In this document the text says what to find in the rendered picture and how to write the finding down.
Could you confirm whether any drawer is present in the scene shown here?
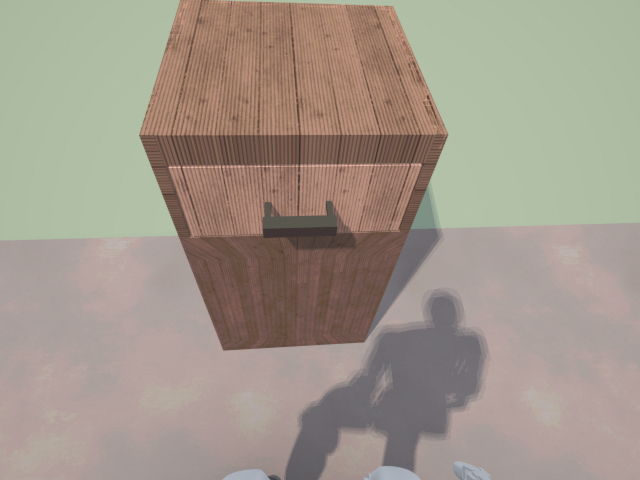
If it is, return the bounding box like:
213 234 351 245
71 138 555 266
168 163 422 236

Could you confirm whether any cabinet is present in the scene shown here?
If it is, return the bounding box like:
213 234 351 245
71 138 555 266
139 0 448 351

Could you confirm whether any handle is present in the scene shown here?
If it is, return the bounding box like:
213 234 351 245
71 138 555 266
263 201 338 238

